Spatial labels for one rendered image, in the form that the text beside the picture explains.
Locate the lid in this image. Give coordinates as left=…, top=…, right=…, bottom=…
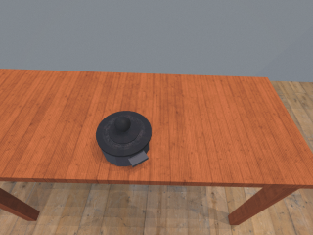
left=96, top=111, right=152, bottom=158

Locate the knob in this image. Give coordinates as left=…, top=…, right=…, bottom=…
left=114, top=116, right=131, bottom=132

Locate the table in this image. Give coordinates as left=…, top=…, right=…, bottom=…
left=0, top=69, right=313, bottom=225

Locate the pot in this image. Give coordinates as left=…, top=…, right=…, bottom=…
left=102, top=142, right=150, bottom=167

